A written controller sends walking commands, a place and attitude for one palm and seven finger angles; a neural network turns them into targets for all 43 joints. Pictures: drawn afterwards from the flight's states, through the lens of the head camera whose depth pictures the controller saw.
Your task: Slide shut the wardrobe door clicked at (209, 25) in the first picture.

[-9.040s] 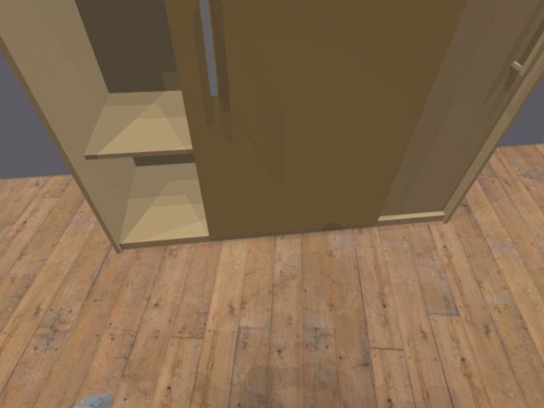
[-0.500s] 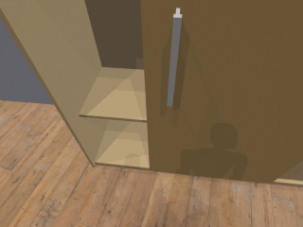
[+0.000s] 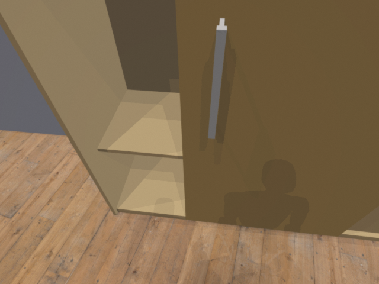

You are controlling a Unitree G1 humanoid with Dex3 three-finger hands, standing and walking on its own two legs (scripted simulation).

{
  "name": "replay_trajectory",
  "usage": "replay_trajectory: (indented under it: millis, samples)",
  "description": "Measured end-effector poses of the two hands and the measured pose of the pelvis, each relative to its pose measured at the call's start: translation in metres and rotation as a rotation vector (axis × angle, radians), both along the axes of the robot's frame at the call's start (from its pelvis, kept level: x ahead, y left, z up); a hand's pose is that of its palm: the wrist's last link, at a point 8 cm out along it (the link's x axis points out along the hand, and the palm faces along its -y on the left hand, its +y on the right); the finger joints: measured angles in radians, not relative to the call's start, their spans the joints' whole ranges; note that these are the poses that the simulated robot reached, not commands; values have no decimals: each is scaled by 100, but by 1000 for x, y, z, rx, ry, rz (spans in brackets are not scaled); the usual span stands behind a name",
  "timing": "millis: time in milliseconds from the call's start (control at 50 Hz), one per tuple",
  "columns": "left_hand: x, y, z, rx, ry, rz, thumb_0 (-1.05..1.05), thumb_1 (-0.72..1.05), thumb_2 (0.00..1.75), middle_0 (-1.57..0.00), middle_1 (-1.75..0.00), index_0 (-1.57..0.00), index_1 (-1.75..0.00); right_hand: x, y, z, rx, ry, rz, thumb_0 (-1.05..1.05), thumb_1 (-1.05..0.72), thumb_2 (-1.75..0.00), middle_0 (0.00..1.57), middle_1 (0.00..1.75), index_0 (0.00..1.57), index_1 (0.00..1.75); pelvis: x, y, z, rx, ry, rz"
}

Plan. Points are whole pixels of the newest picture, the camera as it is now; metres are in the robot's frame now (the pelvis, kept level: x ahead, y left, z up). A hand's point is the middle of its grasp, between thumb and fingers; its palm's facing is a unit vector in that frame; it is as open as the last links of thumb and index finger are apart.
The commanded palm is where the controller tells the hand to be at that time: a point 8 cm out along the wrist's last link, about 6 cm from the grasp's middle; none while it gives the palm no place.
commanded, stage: shuffle to correct the standing spot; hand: right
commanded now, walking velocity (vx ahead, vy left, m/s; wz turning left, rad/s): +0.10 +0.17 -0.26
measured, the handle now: (216, 87) +0.52 -0.03 +0.15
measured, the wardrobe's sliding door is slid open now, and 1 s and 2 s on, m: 0.39 0.39 0.39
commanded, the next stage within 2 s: come to a stop and stand still in 0.50 s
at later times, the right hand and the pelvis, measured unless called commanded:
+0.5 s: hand out of the picture +0.01 -0.08 -0.19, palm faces +0.03 +0.99 -0.13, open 7.4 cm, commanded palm none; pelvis +0.06 +0.07 -0.01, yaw +0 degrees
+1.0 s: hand out of the picture +0.13 -0.05 -0.18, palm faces +0.11 +0.97 -0.21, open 7.3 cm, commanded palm none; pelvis +0.09 +0.14 -0.01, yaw -3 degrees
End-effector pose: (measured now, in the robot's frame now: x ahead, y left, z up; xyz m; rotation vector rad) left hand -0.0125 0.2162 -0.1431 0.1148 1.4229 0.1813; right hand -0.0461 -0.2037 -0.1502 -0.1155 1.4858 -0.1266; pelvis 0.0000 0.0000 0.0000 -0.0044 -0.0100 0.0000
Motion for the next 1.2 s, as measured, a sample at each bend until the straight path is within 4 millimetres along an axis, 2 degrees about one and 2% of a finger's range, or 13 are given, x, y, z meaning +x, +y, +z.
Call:
replay_trajectory:
  millis: [120, 220, 300, 400, 480, 560, 620, 680, 760, 880, 980, 1060, 1200]
  samples:
    - [2, 11, -4, -9, 30, 4, 0, 91, 90, -20, -30, -20, -30, 5, 6, 3, -22, 17, -13, 0, -91, -90, 20, 30, 20, 30, 10, 14, -1, -10, 21, -15]
    - [9, 29, -7, -10, 54, -5, 0, 91, 90, -20, -30, -20, -30, 9, 20, 8, -38, 28, -39, 0, -91, -90, 20, 30, 20, 30, 21, 31, -2, -1, 30, -25]
    - [23, 45, -9, 9, 53, -17, 0, 91, 90, -20, -30, -20, -30, 11, 35, 3, -29, 45, -57, 0, -91, -90, 20, 30, 20, 30, 32, 43, -6, 17, 25, -27]
    - [52, 61, -10, 49, 25, -30, 0, 91, 90, -20, -30, -19, -30, 17, 55, -12, 17, 83, -70, 0, -91, -90, 20, 30, 20, 30, 49, 54, -14, 10, 10, -31]
    - [65, 74, -7, 66, -24, -11, 0, 91, 90, -20, -30, -20, -30, 44, 67, -11, 34, 76, -33, 0, -91, -90, 20, 30, 20, 30, 55, 64, -11, 1, 5, -5]
    - [66, 94, -5, 56, -1, -14, 0, 91, 90, -20, -30, -20, -30, 93, 74, -3, 13, -30, -19, 1, -91, -90, 20, 30, 20, 30, 61, 82, -6, 1, 10, -7]
    - [70, 116, -14, 42, 27, -18, 0, 90, 90, -20, -30, -20, -30, 121, 74, 0, -43, -101, -7, 2, -93, -90, 20, 30, 20, 30, 70, 102, -12, 3, 12, -18]
    - [81, 139, -22, 45, 49, -30, 0, 90, 90, -20, -30, -20, -30, 137, 77, -1, -92, -150, -17, 2, -93, -90, 20, 30, 20, 30, 77, 119, -19, 13, 12, -37]
    - [109, 156, -14, 54, 18, -53, 0, 91, 90, -20, -30, -19, -30, 150, 92, 5, -98, -163, -24, 1, -92, -90, 20, 30, 20, 30, 86, 130, -11, 22, 7, -53]
    - [150, 156, -5, 51, -61, -96, 0, 91, 90, -19, -30, -19, -30, 163, 111, -1, -56, -182, -49, 1, -91, -90, 20, 30, 20, 30, 94, 136, -8, 16, -6, -63]
    - [171, 147, -1, 35, -116, -126, 0, 91, 90, -20, -30, -19, -30, 165, 109, 0, -64, -186, -61, 1, -92, -90, 20, 30, 21, 30, 90, 137, -6, -3, -15, -56]
    - [180, 142, -3, 17, -152, -142, 0, 91, 90, -20, -30, -19, -30, 157, 104, 5, -83, -191, -58, 1, -92, -90, 20, 30, 21, 30, 84, 136, -6, 2, -13, -59]
    - [181, 130, 1, -1, -266, -130, 0, 91, 90, -20, -30, -19, -30, 138, 86, 8, -117, -227, -33, 1, -91, -90, 20, 30, 21, 30, 75, 123, -10, 6, -33, -60]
